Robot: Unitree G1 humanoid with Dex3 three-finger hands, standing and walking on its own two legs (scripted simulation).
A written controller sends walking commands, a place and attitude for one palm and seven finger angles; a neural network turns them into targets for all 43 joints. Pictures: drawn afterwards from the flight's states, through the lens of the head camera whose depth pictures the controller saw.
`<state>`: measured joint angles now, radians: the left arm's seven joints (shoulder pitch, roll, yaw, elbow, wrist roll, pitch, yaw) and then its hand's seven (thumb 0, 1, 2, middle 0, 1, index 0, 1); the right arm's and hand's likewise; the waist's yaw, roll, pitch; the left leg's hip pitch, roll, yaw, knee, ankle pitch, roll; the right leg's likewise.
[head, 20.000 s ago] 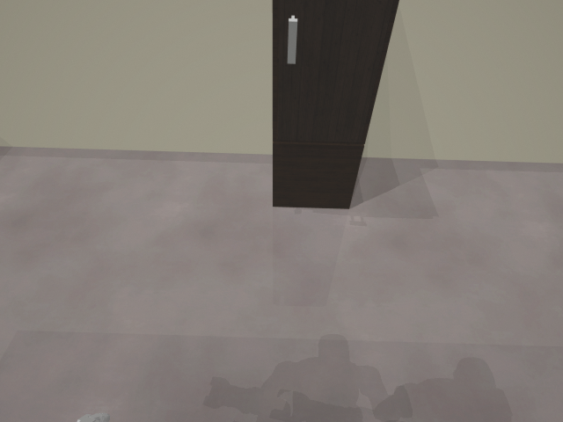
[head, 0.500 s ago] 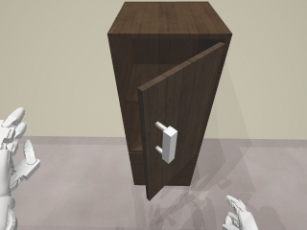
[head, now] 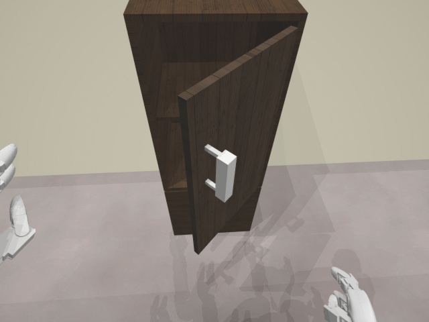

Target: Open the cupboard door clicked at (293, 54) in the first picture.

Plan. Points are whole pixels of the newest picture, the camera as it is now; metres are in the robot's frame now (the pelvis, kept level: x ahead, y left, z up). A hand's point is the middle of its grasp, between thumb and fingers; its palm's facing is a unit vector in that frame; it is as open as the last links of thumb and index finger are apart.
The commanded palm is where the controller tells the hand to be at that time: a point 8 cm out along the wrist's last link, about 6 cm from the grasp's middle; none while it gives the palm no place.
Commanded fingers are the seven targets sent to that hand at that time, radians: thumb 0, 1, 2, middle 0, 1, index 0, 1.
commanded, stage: step back with the hand held close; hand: left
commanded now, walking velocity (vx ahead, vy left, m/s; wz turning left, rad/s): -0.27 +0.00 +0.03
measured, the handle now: (216, 172) +0.39 +0.02 +0.06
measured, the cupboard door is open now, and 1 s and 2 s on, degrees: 46 46 46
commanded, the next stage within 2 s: stop stepping back and stand still in 0.84 s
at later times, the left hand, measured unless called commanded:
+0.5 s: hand out of the picture +0.13 +0.27 +0.16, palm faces +0.46 -0.78 -0.43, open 7.4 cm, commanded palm +0.06 +0.32 +0.18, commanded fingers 0.00 0.90 0.90 -0.20 -0.30 -0.20 -0.30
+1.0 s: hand out of the picture +0.05 +0.23 +0.17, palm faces +0.29 -0.83 -0.48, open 7.4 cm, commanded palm -0.01 +0.28 +0.18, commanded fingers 0.00 0.90 0.90 -0.20 -0.30 -0.20 -0.30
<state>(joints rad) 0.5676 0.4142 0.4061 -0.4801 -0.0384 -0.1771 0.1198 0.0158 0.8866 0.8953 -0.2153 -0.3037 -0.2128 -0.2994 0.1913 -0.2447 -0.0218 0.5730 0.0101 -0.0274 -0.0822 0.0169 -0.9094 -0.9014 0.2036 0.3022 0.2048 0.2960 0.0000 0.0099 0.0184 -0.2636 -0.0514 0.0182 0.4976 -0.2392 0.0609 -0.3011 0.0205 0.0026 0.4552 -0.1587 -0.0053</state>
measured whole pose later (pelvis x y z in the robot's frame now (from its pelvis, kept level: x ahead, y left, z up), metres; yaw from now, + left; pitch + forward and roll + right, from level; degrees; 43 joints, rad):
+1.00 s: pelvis -0.17 -0.01 -0.01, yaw -4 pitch +4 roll -2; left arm 0.55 0.50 0.45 -0.60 -0.09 -0.26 0.11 0.02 0.89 0.90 -0.21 -0.30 -0.21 -0.30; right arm 0.09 -0.17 0.04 0.63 -0.03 -0.11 -0.04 0.01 -0.91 -0.90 0.21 0.30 0.21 0.30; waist 0.02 -0.04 0.01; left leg -0.58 0.03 0.04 0.53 -0.11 0.00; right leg -0.08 0.05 -0.01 0.41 -0.41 -0.02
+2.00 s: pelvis -0.26 +0.02 +0.00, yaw -1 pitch +0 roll -1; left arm 0.51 0.36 0.39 -0.42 -0.02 -0.19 0.14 0.02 0.89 0.90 -0.21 -0.30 -0.21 -0.30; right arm 0.22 -0.19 0.04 0.62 -0.01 -0.15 -0.08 0.02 -0.91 -0.90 0.21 0.30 0.21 0.30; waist 0.02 0.00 0.00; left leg -0.29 0.00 0.05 0.43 -0.14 0.03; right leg -0.15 -0.01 -0.02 0.41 -0.25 0.02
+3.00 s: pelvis -0.26 +0.01 +0.00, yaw +1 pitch -2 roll -1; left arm 0.29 0.24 0.02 1.16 0.00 0.01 0.02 0.01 0.91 0.90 -0.20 -0.30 -0.20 -0.30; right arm 0.21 -0.19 -0.01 1.14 -0.02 0.03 -0.01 0.01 -0.91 -0.90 0.20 0.30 0.21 0.30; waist 0.00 0.02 0.08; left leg -0.27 0.00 0.01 0.42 -0.13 0.02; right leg -0.13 -0.01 -0.07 0.42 -0.27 0.00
